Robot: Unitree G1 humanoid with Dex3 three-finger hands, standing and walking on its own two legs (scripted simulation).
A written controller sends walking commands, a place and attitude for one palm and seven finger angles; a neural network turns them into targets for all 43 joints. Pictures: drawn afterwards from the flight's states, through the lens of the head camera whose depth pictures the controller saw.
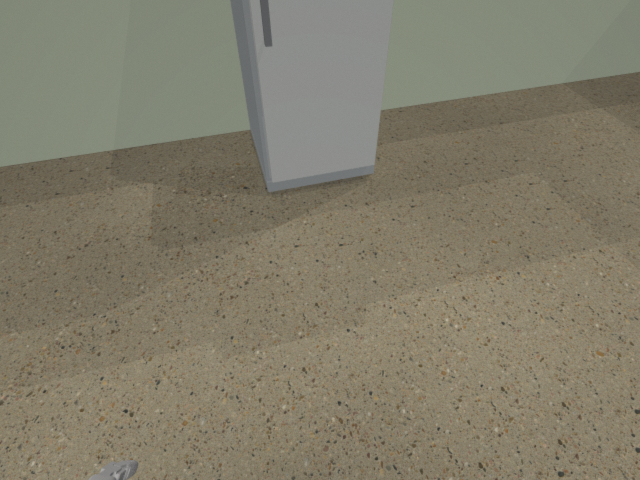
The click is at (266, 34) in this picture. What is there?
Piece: fridge door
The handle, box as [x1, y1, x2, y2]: [260, 0, 271, 46]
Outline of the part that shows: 260,0 265,46 271,45 268,4 267,0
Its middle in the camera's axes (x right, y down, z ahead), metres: -0.19 -0.79 +1.24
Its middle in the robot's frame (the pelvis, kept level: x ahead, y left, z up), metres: +1.46 +0.26 +0.11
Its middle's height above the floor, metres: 0.88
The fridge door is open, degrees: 0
